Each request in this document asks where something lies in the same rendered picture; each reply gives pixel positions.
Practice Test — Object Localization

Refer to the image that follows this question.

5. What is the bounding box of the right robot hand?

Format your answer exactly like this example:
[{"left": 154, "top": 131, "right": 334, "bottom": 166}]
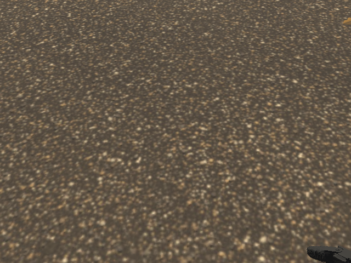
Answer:
[{"left": 307, "top": 245, "right": 351, "bottom": 263}]

